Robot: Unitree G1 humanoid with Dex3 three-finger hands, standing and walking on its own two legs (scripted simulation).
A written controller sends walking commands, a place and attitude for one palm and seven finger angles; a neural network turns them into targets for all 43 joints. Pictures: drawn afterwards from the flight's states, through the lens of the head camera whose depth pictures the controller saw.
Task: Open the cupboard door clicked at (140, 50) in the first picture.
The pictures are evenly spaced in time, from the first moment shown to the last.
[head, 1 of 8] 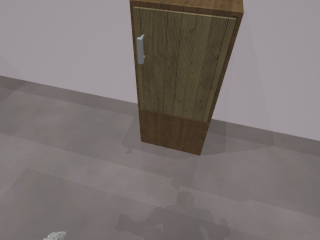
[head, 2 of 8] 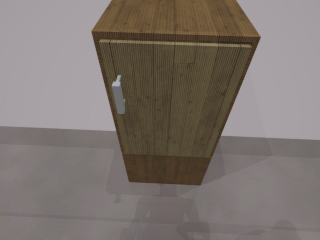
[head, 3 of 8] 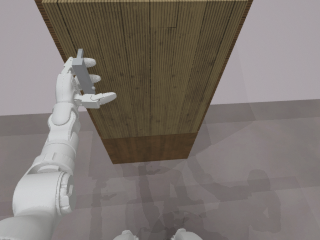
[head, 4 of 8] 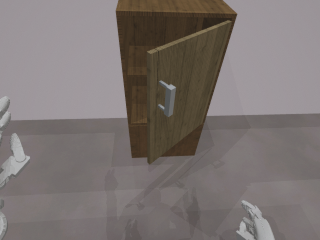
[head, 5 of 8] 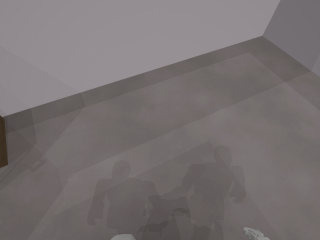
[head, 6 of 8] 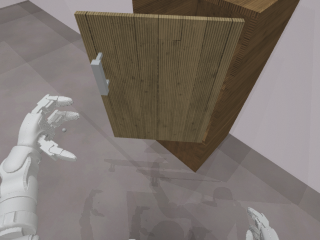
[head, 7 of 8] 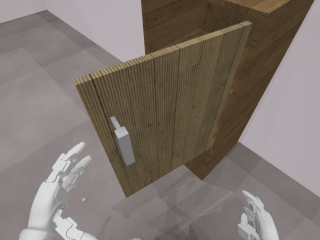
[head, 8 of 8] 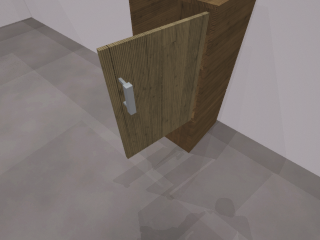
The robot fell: no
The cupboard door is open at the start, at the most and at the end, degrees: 0 78 78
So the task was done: yes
